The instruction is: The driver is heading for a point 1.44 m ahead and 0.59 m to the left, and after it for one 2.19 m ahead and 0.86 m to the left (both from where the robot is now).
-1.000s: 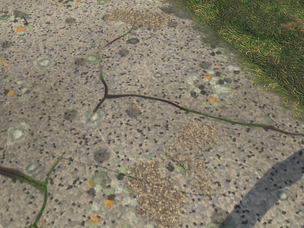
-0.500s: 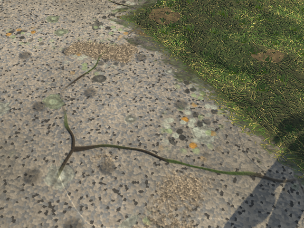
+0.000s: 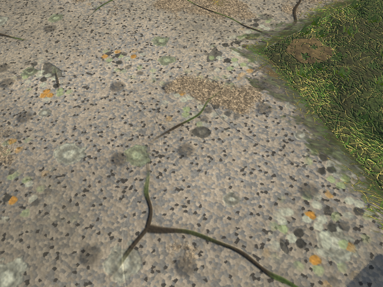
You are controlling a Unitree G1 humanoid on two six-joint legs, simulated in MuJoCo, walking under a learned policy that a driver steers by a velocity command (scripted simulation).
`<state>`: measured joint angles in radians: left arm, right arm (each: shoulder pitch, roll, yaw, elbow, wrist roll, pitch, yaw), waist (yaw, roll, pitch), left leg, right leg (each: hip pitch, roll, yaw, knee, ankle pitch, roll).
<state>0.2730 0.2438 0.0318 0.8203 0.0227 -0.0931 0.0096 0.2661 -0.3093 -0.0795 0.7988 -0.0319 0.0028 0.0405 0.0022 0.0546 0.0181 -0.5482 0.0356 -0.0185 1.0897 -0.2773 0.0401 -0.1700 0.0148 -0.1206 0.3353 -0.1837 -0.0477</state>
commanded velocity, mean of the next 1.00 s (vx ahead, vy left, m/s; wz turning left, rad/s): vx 0.50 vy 0.00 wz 0.53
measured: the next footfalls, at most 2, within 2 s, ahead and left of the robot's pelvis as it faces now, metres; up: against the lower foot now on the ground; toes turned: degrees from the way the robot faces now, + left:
left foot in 0.30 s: +0.29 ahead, +0.14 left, +0.00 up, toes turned +16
right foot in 0.84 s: +0.65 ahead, +0.11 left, +0.00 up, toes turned +31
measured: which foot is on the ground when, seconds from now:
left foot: up 0.00-0.28, down 0.30-0.86, up 0.88-1.00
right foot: down 0.00-0.30, up 0.32-0.82, down 0.84-1.00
